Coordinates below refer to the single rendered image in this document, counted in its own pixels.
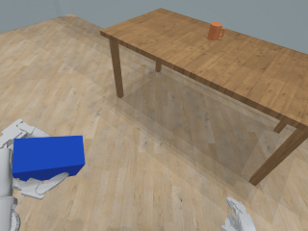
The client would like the table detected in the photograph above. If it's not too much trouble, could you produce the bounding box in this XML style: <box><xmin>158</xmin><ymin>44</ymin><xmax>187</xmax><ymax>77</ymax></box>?
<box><xmin>100</xmin><ymin>8</ymin><xmax>308</xmax><ymax>186</ymax></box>

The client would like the robot left forearm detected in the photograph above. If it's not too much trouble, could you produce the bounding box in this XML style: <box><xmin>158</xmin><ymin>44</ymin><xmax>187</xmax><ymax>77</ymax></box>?
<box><xmin>0</xmin><ymin>196</ymin><xmax>21</xmax><ymax>231</ymax></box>

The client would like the sponge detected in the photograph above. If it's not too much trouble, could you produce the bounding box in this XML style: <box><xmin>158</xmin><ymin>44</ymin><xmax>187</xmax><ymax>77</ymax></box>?
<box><xmin>12</xmin><ymin>135</ymin><xmax>86</xmax><ymax>182</ymax></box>

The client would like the robot right hand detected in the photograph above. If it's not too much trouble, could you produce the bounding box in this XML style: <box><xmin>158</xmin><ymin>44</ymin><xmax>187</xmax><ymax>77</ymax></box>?
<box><xmin>221</xmin><ymin>196</ymin><xmax>258</xmax><ymax>231</ymax></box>

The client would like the robot left hand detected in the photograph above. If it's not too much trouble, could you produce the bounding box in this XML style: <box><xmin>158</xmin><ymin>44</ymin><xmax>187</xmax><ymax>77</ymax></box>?
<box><xmin>0</xmin><ymin>118</ymin><xmax>69</xmax><ymax>200</ymax></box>

